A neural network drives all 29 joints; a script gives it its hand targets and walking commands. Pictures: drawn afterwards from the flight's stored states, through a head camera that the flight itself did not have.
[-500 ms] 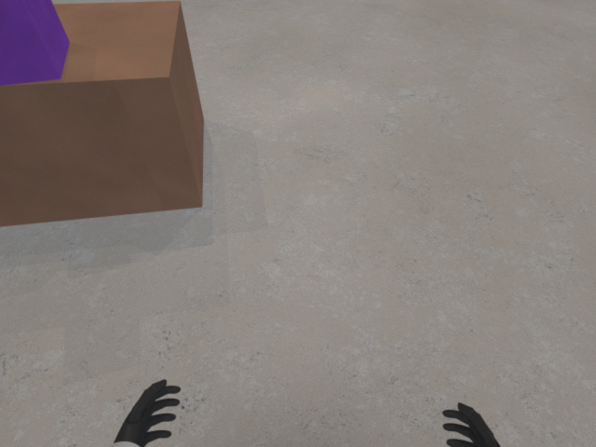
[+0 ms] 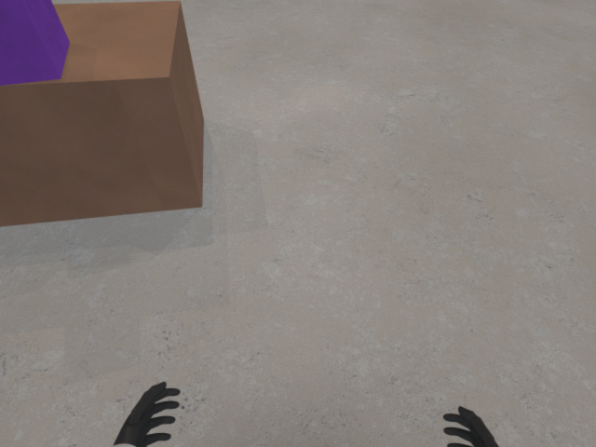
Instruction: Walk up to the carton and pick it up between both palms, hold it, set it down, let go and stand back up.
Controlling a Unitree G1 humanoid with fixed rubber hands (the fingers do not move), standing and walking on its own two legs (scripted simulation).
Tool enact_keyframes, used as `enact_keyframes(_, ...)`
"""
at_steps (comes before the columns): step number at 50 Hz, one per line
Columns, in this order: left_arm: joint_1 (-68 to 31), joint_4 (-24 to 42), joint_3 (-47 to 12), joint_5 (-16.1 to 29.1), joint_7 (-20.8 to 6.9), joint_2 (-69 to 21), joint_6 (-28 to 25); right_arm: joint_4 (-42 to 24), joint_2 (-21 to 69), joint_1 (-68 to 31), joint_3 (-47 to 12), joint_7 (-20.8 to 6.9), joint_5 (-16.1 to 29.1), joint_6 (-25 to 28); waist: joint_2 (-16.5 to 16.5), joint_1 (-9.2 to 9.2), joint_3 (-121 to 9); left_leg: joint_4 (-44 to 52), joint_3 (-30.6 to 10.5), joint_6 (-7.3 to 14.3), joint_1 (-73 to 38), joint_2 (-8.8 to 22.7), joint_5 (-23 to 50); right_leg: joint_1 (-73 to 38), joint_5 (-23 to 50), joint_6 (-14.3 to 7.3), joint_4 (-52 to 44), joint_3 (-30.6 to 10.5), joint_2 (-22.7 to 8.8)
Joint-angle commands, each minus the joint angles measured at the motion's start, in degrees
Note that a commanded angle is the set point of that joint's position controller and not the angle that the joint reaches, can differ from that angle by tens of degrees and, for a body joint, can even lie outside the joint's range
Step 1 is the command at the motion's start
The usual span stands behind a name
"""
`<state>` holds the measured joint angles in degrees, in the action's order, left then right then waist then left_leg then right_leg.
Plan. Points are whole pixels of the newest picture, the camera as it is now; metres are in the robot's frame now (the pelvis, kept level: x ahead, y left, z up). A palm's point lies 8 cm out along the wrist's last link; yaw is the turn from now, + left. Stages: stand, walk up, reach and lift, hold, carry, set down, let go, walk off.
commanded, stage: stand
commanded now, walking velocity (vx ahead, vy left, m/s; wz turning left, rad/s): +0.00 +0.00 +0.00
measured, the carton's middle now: (6, 25) +1.26 +0.98 +0.00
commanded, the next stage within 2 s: walk up in 1.20 s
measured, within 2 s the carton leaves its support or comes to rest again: neither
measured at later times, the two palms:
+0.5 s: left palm out of the picture +0.13 +0.23 -0.09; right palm out of the picture +0.12 -0.26 -0.10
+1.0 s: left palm out of the picture +0.10 +0.23 -0.10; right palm out of the picture +0.09 -0.26 -0.10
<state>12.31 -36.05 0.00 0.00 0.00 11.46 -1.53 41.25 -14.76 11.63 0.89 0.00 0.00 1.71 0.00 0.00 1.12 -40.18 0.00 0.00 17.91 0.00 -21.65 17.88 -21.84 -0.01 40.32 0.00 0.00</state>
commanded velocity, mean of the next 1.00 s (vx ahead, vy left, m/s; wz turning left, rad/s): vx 0.00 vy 0.00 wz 0.00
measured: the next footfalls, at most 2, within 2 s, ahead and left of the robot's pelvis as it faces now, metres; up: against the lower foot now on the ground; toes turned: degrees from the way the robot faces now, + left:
left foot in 1.74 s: +0.07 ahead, +0.24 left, +0.00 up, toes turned +2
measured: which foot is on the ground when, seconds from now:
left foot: down 0.00-1.00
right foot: down 0.00-1.00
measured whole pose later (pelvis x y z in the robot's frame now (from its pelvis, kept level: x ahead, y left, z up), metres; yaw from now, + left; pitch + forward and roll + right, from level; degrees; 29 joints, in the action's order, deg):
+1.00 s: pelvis -0.02 +0.00 +0.00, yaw +0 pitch -3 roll +0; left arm 12.3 -42.2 0.0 0.0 0.0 11.5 -1.7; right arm 46.8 -15.3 11.6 0.9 0.0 0.0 1.9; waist 0.0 0.0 1.1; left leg -40.2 0.0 0.0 17.9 0.0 -19.7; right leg 17.9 -19.9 0.0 40.3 0.0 0.0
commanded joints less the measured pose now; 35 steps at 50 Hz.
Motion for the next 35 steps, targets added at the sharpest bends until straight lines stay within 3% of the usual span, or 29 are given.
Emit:
enact_keyframes(1,-3.5,0.8,6.2,-1.3,1.1,16.1,-2.7,-3.4,-13.9,-3.9,4.7,0.8,-1.4,2.3,0.0,0.32,-4.5,5.4,-6.2,5.0,-2.3,5.2,19.1,-2.8,18.4,-4.1,-5.7,-5.3,-4.6)
enact_keyframes(20,-3.7,-1.3,6.1,-1.2,1.2,16.5,-2.7,-1.4,-14.4,-4.0,4.4,0.9,-1.2,2.4,-0.1,0.35,-4.5,6.1,-6.5,5.2,-2.8,5.5,20.0,-3.4,19.0,-4.4,-6.4,-5.7,-4.8)
enact_keyframes(35,-4.3,-3.6,5.9,-1.2,1.1,16.6,-2.6,0.7,-14.5,-4.5,4.1,0.8,-1.1,2.4,-0.1,0.35,-2.5,8.2,-7.1,5.2,-1.9,5.5,15.5,-2.6,14.8,-4.5,-8.3,-6.5,-4.6)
